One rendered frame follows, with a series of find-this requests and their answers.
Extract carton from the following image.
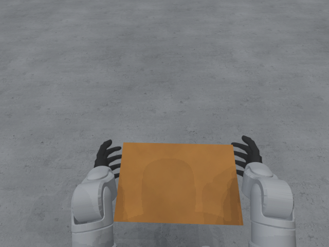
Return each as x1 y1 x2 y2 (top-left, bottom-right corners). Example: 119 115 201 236
114 143 243 225

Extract robot right forearm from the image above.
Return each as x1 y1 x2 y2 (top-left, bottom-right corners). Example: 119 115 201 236
241 162 296 247

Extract robot left forearm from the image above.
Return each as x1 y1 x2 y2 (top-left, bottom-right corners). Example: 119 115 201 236
71 166 117 247

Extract right robot hand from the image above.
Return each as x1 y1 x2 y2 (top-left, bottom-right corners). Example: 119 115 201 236
231 135 262 177

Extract left robot hand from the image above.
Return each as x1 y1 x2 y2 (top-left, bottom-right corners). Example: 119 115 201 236
94 139 122 179

